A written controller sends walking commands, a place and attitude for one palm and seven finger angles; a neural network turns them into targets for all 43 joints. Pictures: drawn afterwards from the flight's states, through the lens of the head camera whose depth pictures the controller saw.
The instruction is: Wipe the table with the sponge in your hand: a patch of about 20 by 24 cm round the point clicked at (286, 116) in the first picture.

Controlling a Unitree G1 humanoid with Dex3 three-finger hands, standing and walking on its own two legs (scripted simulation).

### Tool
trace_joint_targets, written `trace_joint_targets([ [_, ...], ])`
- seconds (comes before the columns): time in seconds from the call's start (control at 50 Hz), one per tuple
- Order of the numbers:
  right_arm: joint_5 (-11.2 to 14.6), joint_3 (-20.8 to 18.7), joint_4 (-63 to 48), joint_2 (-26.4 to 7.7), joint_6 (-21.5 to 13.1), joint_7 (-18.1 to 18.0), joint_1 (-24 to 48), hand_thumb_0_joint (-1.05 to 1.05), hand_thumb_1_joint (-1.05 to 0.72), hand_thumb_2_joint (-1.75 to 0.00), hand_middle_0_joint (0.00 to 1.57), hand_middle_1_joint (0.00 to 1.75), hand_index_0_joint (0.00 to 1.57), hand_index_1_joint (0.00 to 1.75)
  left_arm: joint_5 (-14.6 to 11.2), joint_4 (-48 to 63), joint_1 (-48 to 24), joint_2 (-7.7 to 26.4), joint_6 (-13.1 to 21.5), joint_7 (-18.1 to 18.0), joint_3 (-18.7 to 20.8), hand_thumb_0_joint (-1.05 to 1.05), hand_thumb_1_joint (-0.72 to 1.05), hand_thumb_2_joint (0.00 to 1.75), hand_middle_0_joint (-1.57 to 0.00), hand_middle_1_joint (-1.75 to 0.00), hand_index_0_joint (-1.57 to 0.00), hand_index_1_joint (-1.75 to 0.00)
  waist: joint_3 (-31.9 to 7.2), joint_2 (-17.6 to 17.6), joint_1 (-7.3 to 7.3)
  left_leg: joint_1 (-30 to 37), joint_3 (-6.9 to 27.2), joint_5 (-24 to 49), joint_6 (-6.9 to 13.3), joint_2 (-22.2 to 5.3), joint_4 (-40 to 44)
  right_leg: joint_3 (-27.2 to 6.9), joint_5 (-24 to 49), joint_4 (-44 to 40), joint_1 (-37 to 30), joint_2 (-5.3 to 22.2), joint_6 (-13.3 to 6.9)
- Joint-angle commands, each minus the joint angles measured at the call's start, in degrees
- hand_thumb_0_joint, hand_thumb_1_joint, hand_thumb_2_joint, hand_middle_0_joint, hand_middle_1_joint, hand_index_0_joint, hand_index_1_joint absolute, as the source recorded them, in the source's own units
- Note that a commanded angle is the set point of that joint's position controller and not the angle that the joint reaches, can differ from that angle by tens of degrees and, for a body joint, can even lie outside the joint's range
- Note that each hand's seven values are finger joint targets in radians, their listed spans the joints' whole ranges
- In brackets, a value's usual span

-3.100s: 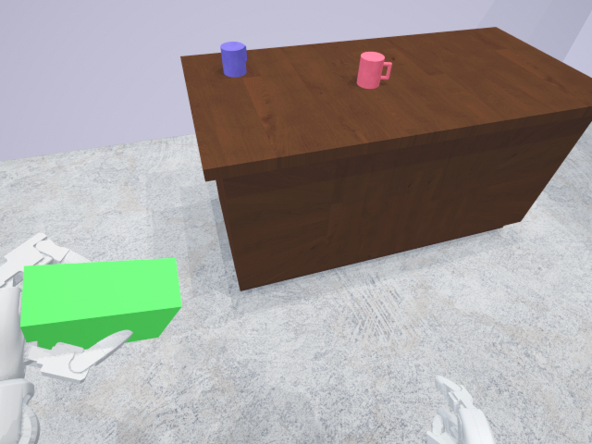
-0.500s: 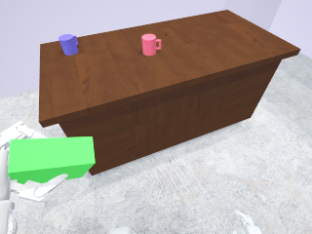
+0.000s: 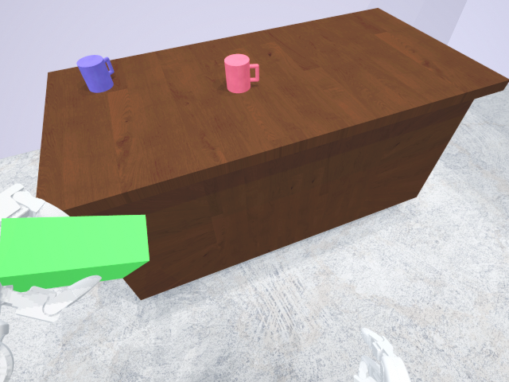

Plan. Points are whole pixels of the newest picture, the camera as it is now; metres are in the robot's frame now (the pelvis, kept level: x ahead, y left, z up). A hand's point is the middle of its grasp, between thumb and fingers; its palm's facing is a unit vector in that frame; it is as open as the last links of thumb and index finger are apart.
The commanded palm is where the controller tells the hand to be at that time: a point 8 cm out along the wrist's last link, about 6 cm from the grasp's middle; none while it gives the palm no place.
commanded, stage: take the last steps up to it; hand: left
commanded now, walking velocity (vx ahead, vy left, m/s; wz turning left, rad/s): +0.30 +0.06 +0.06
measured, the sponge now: (96, 253) +0.23 +0.20 +0.16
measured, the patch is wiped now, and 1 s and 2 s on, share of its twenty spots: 0.00 0.00 0.00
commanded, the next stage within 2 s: come to a stop and stand still in 0.94 s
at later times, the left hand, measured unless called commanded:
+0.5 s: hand (76, 164) +0.34 +0.26 +0.19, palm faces +0.41 -0.82 -0.39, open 9.6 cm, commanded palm +0.28 +0.30 +0.19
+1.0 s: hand (116, 129) +0.42 +0.24 +0.19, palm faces +0.39 -0.81 -0.43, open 9.6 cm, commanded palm +0.37 +0.29 +0.19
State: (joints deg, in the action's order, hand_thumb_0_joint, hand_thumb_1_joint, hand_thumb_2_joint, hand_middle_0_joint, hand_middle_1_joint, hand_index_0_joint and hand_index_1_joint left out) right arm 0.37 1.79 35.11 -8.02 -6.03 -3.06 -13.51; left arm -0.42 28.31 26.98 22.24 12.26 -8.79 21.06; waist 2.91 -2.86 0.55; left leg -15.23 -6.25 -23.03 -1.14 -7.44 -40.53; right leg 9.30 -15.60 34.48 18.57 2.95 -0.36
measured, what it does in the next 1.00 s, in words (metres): walks ahead: left foot, then right foot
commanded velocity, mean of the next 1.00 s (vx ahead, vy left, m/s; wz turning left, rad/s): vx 0.23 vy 0.06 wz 0.03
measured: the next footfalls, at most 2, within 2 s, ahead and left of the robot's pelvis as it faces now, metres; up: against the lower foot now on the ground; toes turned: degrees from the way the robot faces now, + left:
left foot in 0.32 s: +0.16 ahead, +0.12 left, +0.00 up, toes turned +10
right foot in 0.68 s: +0.26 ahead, -0.11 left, +0.00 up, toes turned -9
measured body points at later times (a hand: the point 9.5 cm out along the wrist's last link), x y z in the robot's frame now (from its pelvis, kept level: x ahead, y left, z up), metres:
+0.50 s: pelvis +0.12 +0.02 +0.02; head +0.14 +0.04 +0.46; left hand +0.31 +0.30 +0.21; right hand +0.29 -0.21 -0.06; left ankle +0.12 +0.12 -0.72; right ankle +0.10 -0.11 -0.66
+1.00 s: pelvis +0.22 +0.00 +0.01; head +0.24 +0.02 +0.46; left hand +0.40 +0.28 +0.21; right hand +0.38 -0.26 -0.07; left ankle +0.25 +0.12 -0.72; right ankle +0.22 -0.11 -0.72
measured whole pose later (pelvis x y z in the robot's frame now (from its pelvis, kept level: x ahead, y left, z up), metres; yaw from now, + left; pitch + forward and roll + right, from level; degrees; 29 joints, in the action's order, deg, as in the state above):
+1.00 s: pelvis +0.22 +0.00 +0.01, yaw +1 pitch -1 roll +0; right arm -0.2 -1.9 34.0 -14.2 -3.9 -3.8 -11.3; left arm -0.8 34.1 29.9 22.0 13.2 -9.4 21.3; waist 4.2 2.0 -0.8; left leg -18.4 -6.7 -16.7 -0.6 -3.4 -33.9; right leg 9.7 -16.8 32.7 14.9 4.2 -0.6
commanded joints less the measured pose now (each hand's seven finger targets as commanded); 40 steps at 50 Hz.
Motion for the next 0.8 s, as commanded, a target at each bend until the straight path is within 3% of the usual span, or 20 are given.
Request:
trace_joint_targets([
  [0.0, -0.1, -4.3, -7.3, -8.7, -2.2, -0.4, 7.8, 0.0, -0.9, -0.9, 0.2, 0.3, 0.2, 0.3, -1.3, 7.8, -9.1, 10.7, 2.7, -1.2, 7.1, 0.0, 0.1, 1.3, -1.2, -1.6, -1.2, -1.6, -4.7, 18.9, 0.43, -25.5, 6.7, -6.0, 0.6, 3.1, -31.9, -39.4, -10.0, -22.4, -15.0, 22.7, -11.1],
  [0.04, -0.2, -3.6, -5.9, -8.4, -1.0, -0.2, 7.8, 0.0, -0.9, -0.9, 0.2, 0.3, 0.2, 0.3, -0.9, 9.0, -5.4, 9.8, 3.8, -0.6, 7.5, 0.0, 0.1, 1.3, -1.2, -1.6, -1.2, -1.6, -4.2, 10.5, -0.09, -24.8, 6.7, 0.5, -0.5, 1.3, -32.8, -25.8, 0.3, -19.9, -13.4, 19.1, -9.9],
  [0.1, -0.3, -3.7, -6.8, -8.6, -0.5, -0.5, 8.6, 0.0, -0.9, -0.9, 0.2, 0.3, 0.2, 0.3, -0.5, 13.4, -5.5, 9.7, 5.0, -0.9, 7.2, 0.0, 0.1, 1.3, -1.2, -1.6, -1.2, -1.6, -6.5, 9.5, -0.79, -18.2, 4.0, 2.6, -0.5, 0.5, -19.4, -13.6, 14.1, -17.7, -11.7, 16.7, -8.3],
  [0.2, -0.8, -4.2, -9.6, -7.6, -1.3, -0.7, 7.0, 0.0, -0.9, -0.9, 0.2, 0.3, 0.2, 0.3, -0.9, 17.1, -1.3, 9.1, 4.5, -2.7, 7.7, 0.0, 0.1, 1.3, -1.2, -1.6, -1.2, -1.6, -9.9, 9.8, 1.07, -7.7, -3.1, 4.9, 0.8, 4.2, 3.3, -11.4, 14.2, -14.6, -15.3, 14.5, -8.3],
  [0.26, -0.7, -5.2, -9.7, -8.7, -1.1, -1.2, 4.9, 0.0, -0.9, -0.9, 0.2, 0.3, 0.2, 0.3, -1.0, 16.0, -2.8, 8.6, 4.1, -3.2, 7.2, 0.0, 0.1, 1.3, -1.2, -1.6, -1.2, -1.6, -10.0, 6.5, -0.23, 3.1, -5.1, 11.3, 1.0, 5.4, 13.9, -9.3, 8.7, -8.5, -11.8, 11.1, -5.3],
  [0.28, -0.3, -5.8, -9.8, -10.1, -1.0, -1.6, 4.2, 0.0, -0.9, -0.9, 0.2, 0.3, 0.2, 0.3, -1.1, 15.8, -3.3, 7.9, 4.1, -3.1, 6.3, 0.0, 0.1, 1.3, -1.2, -1.6, -1.2, -1.6, -10.0, 1.7, -1.18, 9.3, -1.3, 12.2, 2.4, 2.8, 16.6, -7.1, 8.0, -1.0, -7.4, 9.2, -3.4],
  [0.3, -0.1, -6.1, -10.2, -11.5, -1.1, -1.5, 4.3, 0.0, -0.9, -0.9, 0.2, 0.3, 0.2, 0.3, -1.1, 17.0, -5.0, 7.5, 4.5, -3.0, 5.7, 0.0, 0.1, 1.3, -1.2, -1.6, -1.2, -1.6, -11.0, -8.7, -1.64, 15.7, 11.7, 17.2, 7.0, -6.2, 19.2, -3.2, 1.3, 11.5, 1.8, 3.2, -0.3],
  [0.32, 0.1, -5.8, -10.3, -11.0, -1.1, -1.2, 4.6, 0.0, -0.9, -0.9, 0.2, 0.3, 0.2, 0.3, -1.2, 15.5, -5.7, 8.0, 5.3, -2.7, 6.0, 0.0, 0.1, 1.3, -1.2, -1.6, -1.2, -1.6, -10.5, -15.5, -1.38, 18.6, 26.2, 21.7, 12.8, -15.6, 22.3, -3.0, -19.9, 22.9, 11.9, -1.0, 1.0],
  [0.34, -0.7, -4.8, -9.4, -10.0, -1.6, -1.2, 5.3, 0.0, -0.9, -0.9, 0.2, 0.3, 0.2, 0.3, -0.8, 14.6, -7.0, 11.1, 5.5, -2.4, 7.6, 0.0, 0.1, 1.3, -1.2, -1.6, -1.2, -1.6, -8.5, -15.9, -1.85, 15.5, 32.2, 19.4, 15.5, -18.5, 24.8, -6.9, -20.4, 31.0, 16.2, 0.2, 0.7],
  [0.36, -0.4, -5.2, -8.8, -9.9, -2.0, -0.9, 5.1, 0.0, -0.9, -0.9, 0.2, 0.3, 0.2, 0.3, -0.7, 15.3, -7.7, 10.8, 5.6, -2.0, 7.3, 0.0, 0.1, 1.3, -1.2, -1.6, -1.2, -1.6, -7.3, -12.1, -1.85, 15.3, 29.6, 20.4, 16.1, -17.8, 23.8, -8.9, -17.6, 33.3, 19.4, 1.9, 0.9],
  [0.4, 0.2, -5.7, -8.0, -10.3, -2.6, -0.4, 5.0, 0.0, -0.9, -0.9, 0.2, 0.3, 0.2, 0.3, -0.7, 18.3, -4.7, 9.2, 5.3, -1.3, 6.2, 0.0, 0.1, 1.3, -1.2, -1.6, -1.2, -1.6, -7.7, -8.2, -1.12, 17.4, 19.5, 27.3, 13.9, -14.1, 21.1, -7.2, -13.4, 30.2, 21.6, 2.7, 1.8],
  [0.48, -0.2, -5.0, -8.1, -10.1, -3.2, 0.3, 4.8, 0.0, -0.9, -0.9, 0.2, 0.3, 0.2, 0.3, -1.0, 18.0, 0.3, 7.4, 4.1, -0.6, 5.7, 0.0, 0.1, 1.3, -1.2, -1.6, -1.2, -1.6, -8.3, -10.4, -0.65, 10.1, 6.8, 30.4, 9.7, -9.2, 21.5, -1.9, -4.8, 16.3, 10.9, 1.5, 2.3],
  [0.58, -0.3, -4.4, -7.9, -9.8, -2.8, -0.9, 5.1, 0.0, -0.9, -0.9, 0.2, 0.3, 0.2, 0.3, -1.3, 12.9, -3.6, 7.7, 3.3, -0.6, 6.2, 0.0, 0.1, 1.3, -1.2, -1.6, -1.2, -1.6, -6.2, -9.1, -1.16, 5.5, 3.2, 23.8, 7.6, -8.3, 19.5, 2.6, -0.8, 2.0, -0.1, -1.8, 2.7],
  [0.62, -0.2, -4.1, -7.5, -9.3, -2.4, -1.2, 5.9, 0.0, -0.9, -0.9, 0.2, 0.3, 0.2, 0.3, -1.1, 10.7, -4.4, 8.0, 3.2, -0.6, 6.3, 0.0, 0.1, 1.3, -1.2, -1.6, -1.2, -1.6, -7.3, -7.4, -0.47, 2.3, 2.1, 21.3, 6.3, -7.2, 12.2, 3.0, 1.6, -5.4, -8.5, -2.1, 2.0],
  [0.64, -0.1, -4.1, -7.3, -8.9, -2.0, -1.2, 6.0, 0.0, -0.9, -0.9, 0.2, 0.3, 0.2, 0.3, -0.8, 10.1, -5.3, 8.5, 3.2, -0.6, 6.3, 0.0, 0.1, 1.3, -1.2, -1.6, -1.2, -1.6, -8.2, -2.1, -0.21, -1.1, 0.9, 18.1, 5.2, -5.4, 4.2, -1.1, 4.2, -9.2, -13.7, 0.8, 0.6],
  [0.66, 0.1, -4.1, -7.6, -7.7, -1.6, -1.0, 5.8, 0.0, -0.9, -0.9, 0.2, 0.3, 0.2, 0.3, -0.3, 10.0, -6.1, 9.9, 3.2, -0.7, 6.7, 0.0, 0.1, 1.3, -1.2, -1.6, -1.2, -1.6, -10.1, 9.9, -0.39, -9.8, -3.1, 9.3, 3.1, 0.4, -10.0, -16.9, 10.0, -12.1, -19.3, 11.0, -3.8],
  [0.68, -0.1, -3.4, -8.8, -6.9, -1.9, -0.7, 7.4, 0.0, -0.9, -0.9, 0.2, 0.3, 0.2, 0.3, -0.8, 9.3, -5.5, 11.3, 3.1, -1.0, 8.3, 0.0, 0.1, 1.3, -1.2, -1.6, -1.2, -1.6, -9.6, 18.0, 0.62, -20.8, -0.4, -9.5, 1.5, 6.4, -22.9, -34.8, 20.0, -15.9, -22.7, 21.5, -10.0],
  [0.7, -0.4, -4.0, -7.4, -8.3, -2.1, -0.4, 6.6, 0.0, -0.9, -0.9, 0.2, 0.3, 0.2, 0.3, -1.6, 8.5, -6.4, 10.2, 3.2, -0.7, 7.7, 0.0, 0.1, 1.3, -1.2, -1.6, -1.2, -1.6, -9.7, 17.7, 0.27, -19.6, 5.6, -9.0, 0.6, 4.4, -28.7, -35.0, 11.2, -18.5, -17.8, 22.6, -9.8],
  [0.72, -0.2, -4.1, -7.2, -8.6, -1.7, 0.0, 6.9, 0.0, -0.9, -0.9, 0.2, 0.3, 0.2, 0.3, -1.6, 10.0, -6.0, 11.0, 3.5, -0.5, 8.1, 0.0, 0.1, 1.3, -1.2, -1.6, -1.2, -1.6, -7.7, 16.7, -0.17, -21.2, 7.2, -5.9, 0.1, 3.3, -31.8, -33.9, 6.2, -18.8, -15.8, 22.8, -10.7],
  [0.78, -0.2, -3.3, -6.6, -7.8, -0.3, -0.1, 8.7, 0.0, -0.9, -0.9, 0.2, 0.3, 0.2, 0.3, -0.8, 15.5, -5.9, 10.8, 4.9, -0.7, 8.4, 0.0, 0.1, 1.3, -1.2, -1.6, -1.2, -1.6, -8.5, 7.7, -0.67, -16.7, 5.9, -0.6, -0.6, 1.5, -24.7, -17.0, 17.9, -16.0, -11.2, 18.1, -8.8],
])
